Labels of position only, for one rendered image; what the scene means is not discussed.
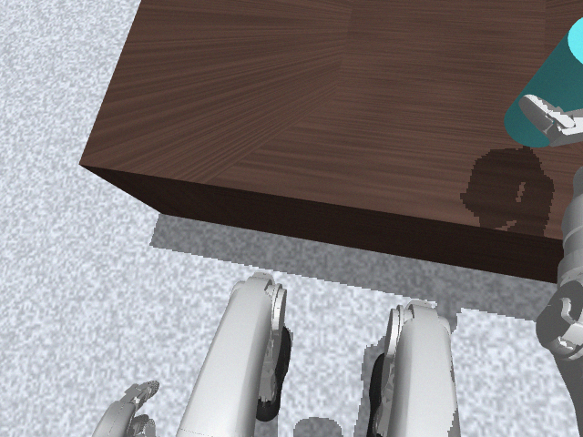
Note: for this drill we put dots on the right robot foot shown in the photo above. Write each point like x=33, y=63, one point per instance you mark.
x=375, y=395

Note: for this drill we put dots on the can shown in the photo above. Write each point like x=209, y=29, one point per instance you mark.
x=559, y=81

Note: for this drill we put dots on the left robot foot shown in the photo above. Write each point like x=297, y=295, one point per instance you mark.
x=266, y=411

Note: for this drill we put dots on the right robot arm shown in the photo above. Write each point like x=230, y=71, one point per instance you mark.
x=559, y=326

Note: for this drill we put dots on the left robot hand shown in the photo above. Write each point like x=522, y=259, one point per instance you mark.
x=119, y=420

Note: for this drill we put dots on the right robot hand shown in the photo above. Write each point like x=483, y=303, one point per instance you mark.
x=567, y=128

